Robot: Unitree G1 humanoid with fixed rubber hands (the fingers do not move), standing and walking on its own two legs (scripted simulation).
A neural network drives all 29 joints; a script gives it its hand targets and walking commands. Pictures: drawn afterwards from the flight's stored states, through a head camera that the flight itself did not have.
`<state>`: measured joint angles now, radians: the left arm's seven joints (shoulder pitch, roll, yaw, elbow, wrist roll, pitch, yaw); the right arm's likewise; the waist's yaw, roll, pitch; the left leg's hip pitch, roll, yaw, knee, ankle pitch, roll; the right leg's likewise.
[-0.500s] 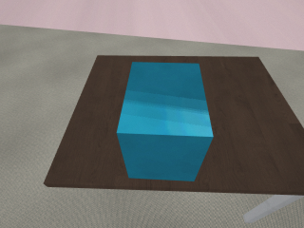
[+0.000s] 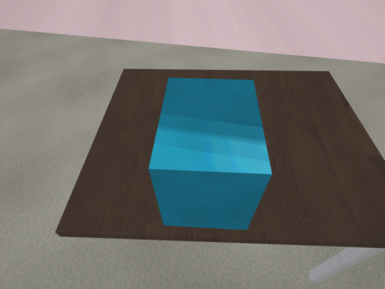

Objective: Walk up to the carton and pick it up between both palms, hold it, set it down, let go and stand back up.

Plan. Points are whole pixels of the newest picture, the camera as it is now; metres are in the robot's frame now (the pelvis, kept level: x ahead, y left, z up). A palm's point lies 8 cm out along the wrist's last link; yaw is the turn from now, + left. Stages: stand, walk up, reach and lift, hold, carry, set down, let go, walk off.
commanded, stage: stand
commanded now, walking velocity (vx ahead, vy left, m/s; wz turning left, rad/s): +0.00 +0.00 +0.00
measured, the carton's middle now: (207, 154) +0.43 -0.02 -0.01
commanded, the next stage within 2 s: none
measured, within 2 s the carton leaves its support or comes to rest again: neither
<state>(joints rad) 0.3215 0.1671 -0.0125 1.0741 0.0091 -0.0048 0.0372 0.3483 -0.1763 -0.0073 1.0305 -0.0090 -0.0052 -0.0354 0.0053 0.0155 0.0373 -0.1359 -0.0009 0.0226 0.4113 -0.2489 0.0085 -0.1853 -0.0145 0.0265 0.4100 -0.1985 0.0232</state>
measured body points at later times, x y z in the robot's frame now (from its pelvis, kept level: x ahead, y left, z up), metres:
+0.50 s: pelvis +0.00 +0.00 +0.00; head +0.01 +0.00 +0.45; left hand -0.01 +0.24 -0.15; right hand +0.00 -0.23 -0.16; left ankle -0.02 +0.11 -0.74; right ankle +0.01 -0.13 -0.74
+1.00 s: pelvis +0.00 +0.00 +0.00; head +0.01 +0.00 +0.45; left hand +0.00 +0.24 -0.15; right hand +0.00 -0.24 -0.15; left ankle -0.02 +0.11 -0.74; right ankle +0.01 -0.13 -0.74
